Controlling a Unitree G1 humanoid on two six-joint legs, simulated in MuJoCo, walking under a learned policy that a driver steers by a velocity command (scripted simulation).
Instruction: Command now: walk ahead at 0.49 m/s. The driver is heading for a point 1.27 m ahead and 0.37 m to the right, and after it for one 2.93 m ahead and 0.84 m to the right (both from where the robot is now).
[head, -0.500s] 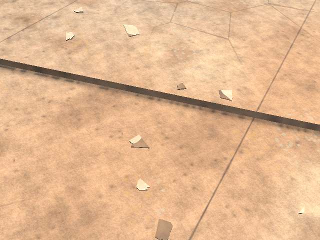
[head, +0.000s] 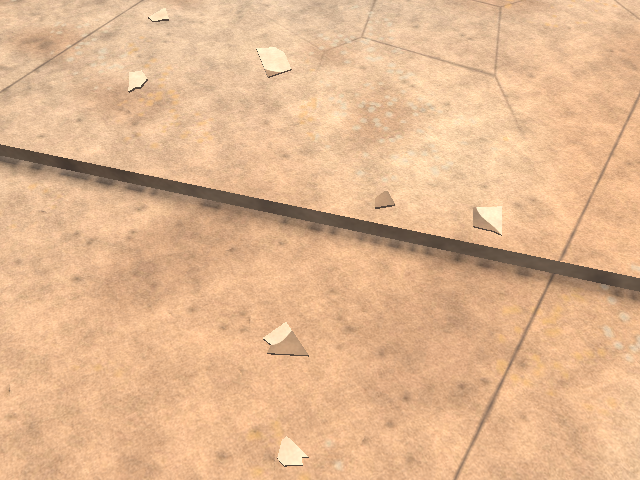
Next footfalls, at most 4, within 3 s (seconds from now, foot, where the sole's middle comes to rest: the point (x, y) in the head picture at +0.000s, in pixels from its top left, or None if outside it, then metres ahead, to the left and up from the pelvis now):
0.38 left None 0.40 0.15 -0.77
0.90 right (426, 422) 0.59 -0.19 -0.77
1.44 left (411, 283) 0.95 -0.19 -0.77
1.86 right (540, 233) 1.07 -0.52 -0.72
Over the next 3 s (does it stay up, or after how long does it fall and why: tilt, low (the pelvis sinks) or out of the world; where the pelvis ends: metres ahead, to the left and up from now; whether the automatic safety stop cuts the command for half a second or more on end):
stays up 1.56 -0.43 0.06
